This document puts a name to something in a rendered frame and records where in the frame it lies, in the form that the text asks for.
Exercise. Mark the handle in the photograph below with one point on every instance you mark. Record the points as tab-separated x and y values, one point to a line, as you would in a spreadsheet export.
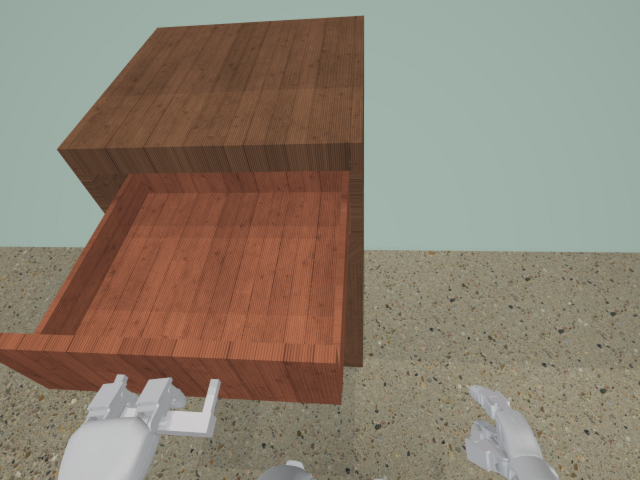
184	423

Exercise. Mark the robot right hand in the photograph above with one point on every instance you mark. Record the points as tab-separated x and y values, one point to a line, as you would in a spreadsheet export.
492	448

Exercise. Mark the cabinet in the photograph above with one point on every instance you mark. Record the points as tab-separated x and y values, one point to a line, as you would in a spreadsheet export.
271	96

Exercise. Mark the right robot forearm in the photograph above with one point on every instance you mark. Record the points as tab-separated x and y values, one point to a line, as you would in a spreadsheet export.
530	468

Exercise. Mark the drawer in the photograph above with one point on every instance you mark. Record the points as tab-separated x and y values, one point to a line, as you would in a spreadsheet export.
236	276

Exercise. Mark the robot left hand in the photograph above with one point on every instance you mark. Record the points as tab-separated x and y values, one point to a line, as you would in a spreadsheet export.
110	447

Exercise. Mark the left robot shin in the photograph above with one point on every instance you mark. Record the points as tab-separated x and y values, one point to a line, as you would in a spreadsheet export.
295	463

